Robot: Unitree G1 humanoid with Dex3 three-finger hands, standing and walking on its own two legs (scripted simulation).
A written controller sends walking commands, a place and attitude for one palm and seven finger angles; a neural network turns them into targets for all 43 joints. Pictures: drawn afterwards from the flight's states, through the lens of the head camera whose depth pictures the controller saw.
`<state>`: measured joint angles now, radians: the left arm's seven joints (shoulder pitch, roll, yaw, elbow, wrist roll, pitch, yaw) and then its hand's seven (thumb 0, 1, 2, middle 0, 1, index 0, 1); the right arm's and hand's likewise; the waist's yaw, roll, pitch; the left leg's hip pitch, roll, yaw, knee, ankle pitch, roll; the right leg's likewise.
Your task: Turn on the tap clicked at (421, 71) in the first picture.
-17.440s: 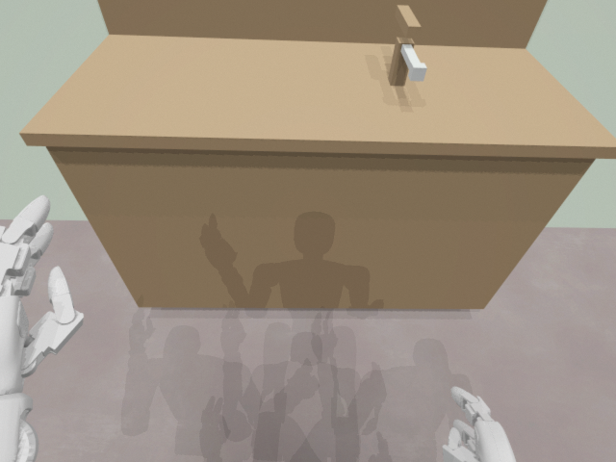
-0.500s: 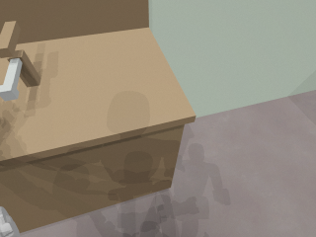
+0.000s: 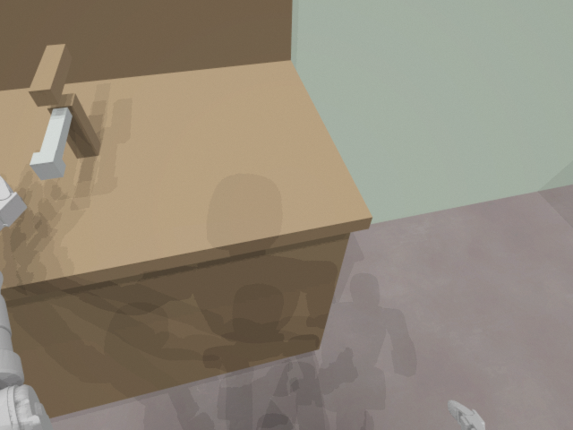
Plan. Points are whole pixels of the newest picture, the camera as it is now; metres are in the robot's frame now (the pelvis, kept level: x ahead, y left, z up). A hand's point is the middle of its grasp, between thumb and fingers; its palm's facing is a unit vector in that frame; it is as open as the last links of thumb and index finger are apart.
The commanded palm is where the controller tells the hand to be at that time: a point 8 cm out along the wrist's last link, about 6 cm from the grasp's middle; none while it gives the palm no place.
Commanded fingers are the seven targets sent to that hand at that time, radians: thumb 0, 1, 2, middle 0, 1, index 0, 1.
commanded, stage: push the lever round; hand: left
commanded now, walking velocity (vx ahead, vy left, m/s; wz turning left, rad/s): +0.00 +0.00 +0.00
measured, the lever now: (48, 165) +0.40 +0.36 +0.15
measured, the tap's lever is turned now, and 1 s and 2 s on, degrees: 0 1 19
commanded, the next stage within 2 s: none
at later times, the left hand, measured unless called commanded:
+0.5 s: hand (46, 194) +0.36 +0.35 +0.13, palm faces +0.54 -0.84 -0.08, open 7.8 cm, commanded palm +0.31 +0.39 +0.14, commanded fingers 0.00 0.90 0.90 -0.15 -0.15 -0.15 -0.15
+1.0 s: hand (66, 198) +0.36 +0.32 +0.13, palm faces +0.57 -0.82 -0.06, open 7.8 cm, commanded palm +0.31 +0.35 +0.14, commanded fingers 0.00 0.90 0.90 -0.15 -0.15 -0.15 -0.15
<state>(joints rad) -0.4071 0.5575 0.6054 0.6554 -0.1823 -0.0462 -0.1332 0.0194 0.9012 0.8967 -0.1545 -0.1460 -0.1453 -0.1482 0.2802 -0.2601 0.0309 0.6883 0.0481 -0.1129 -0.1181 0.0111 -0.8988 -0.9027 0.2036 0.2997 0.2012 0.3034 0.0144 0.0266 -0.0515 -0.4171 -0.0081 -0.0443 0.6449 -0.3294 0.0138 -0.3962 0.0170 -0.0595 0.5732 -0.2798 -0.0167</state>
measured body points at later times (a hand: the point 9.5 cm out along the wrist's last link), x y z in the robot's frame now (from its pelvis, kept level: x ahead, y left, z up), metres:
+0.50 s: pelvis +0.00 -0.02 +0.00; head +0.04 -0.02 +0.45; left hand +0.33 +0.39 +0.14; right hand +0.09 -0.29 -0.11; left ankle +0.00 +0.11 -0.73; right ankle +0.00 -0.11 -0.73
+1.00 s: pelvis -0.01 -0.02 +0.00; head +0.02 -0.03 +0.45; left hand +0.32 +0.36 +0.14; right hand +0.12 -0.27 -0.11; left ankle +0.00 +0.11 -0.73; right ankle +0.00 -0.11 -0.73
